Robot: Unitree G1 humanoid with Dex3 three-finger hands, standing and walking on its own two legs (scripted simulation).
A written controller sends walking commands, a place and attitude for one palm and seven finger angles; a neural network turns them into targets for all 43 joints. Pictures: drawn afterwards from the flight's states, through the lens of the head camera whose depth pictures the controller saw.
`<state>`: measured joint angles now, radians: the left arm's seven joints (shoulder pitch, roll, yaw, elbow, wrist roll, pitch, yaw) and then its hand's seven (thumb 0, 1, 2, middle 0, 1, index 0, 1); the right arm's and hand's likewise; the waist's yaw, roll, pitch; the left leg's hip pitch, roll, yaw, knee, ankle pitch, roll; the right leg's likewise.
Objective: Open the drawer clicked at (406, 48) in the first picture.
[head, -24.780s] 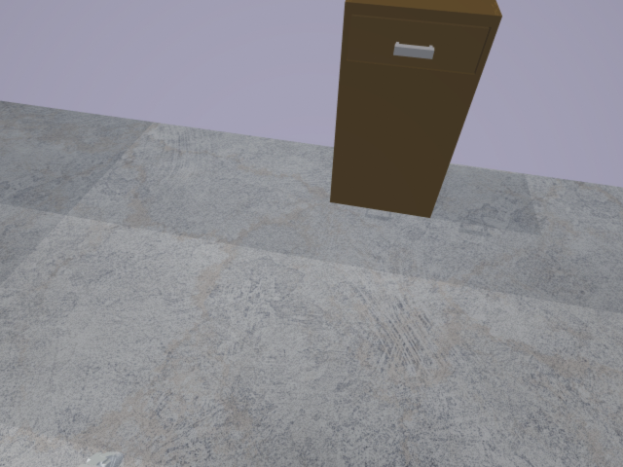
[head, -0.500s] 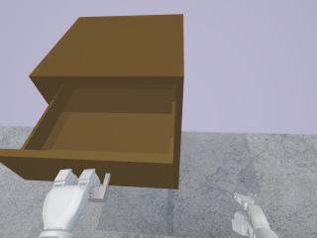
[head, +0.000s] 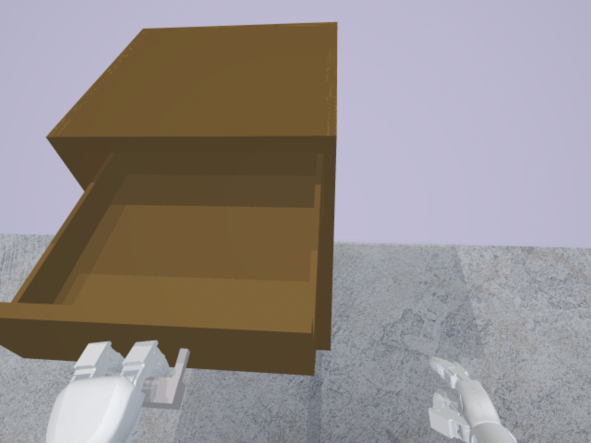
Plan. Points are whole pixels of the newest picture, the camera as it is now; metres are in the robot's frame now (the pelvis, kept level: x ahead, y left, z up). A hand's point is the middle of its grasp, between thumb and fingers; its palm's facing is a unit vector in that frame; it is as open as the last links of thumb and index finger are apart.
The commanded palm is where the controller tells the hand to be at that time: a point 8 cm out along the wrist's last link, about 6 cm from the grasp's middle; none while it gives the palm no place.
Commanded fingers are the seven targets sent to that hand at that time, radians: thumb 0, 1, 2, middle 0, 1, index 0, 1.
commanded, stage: pull the drawer open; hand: left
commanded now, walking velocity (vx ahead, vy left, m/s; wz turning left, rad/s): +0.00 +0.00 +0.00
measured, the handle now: (135, 371) +0.20 +0.22 +0.04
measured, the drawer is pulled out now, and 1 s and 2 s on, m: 0.30 0.30 0.28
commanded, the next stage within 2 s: open the thumb to release the handle in 0.04 s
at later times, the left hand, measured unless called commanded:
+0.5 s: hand (126, 414) +0.15 +0.22 +0.02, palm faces +0.01 -0.10 -0.99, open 9.3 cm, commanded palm +0.12 +0.23 +0.07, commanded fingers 0.00 -0.43 0.33 -0.31 -1.21 -0.31 -1.21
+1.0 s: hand (127, 417) +0.15 +0.22 +0.02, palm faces +0.03 -0.10 -0.99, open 13.7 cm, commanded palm +0.13 +0.22 +0.07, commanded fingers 0.00 -0.50 0.30 -0.30 -1.20 -0.30 -1.20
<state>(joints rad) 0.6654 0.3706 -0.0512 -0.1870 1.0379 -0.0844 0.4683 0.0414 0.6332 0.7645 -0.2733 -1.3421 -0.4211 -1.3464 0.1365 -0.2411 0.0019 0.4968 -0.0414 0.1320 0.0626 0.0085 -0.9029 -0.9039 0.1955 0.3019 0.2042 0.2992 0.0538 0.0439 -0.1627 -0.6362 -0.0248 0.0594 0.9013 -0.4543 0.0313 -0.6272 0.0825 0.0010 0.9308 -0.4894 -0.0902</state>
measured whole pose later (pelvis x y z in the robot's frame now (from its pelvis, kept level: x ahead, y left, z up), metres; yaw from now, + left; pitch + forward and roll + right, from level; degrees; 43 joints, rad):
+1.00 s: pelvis -0.01 -0.01 +0.00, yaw +1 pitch +11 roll +1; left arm 0.58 0.36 -0.05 -0.12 1.04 -0.11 0.49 0.00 -0.49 0.30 -0.33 -1.22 -0.35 -1.22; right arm 0.14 -0.25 -0.02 0.52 -0.04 0.13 0.04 0.01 -0.90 -0.90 0.19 0.30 0.20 0.30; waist 0.06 0.06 -0.16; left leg -0.66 -0.03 0.03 0.91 -0.44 0.02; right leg -0.64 0.08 -0.03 0.92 -0.47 -0.10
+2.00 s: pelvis +0.01 +0.03 +0.03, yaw +0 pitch +3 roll -1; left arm 0.58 0.43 -0.07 -0.54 0.91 0.08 0.17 0.00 -0.50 0.30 -0.32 -1.20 -0.34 -1.20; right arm 0.14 -0.25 0.04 0.47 0.02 0.15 0.07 0.01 -0.90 -0.90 0.19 0.30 0.20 0.30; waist 0.11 0.12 -0.12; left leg -0.35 -0.04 0.04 0.66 -0.36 0.07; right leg -0.31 0.07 0.01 0.63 -0.37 -0.04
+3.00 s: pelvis +0.00 +0.03 +0.05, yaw +1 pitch +0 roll -1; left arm 0.56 0.56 0.08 -0.58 0.79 0.07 0.05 0.00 -0.50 0.30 -0.32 -1.20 -0.32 -1.20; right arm 0.14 -0.28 0.05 0.49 0.03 0.14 0.02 0.01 -0.90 -0.90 0.19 0.30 0.20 0.30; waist 0.09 0.12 -0.05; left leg -0.25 -0.04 0.02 0.55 -0.29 0.06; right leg -0.20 0.07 0.00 0.50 -0.30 -0.05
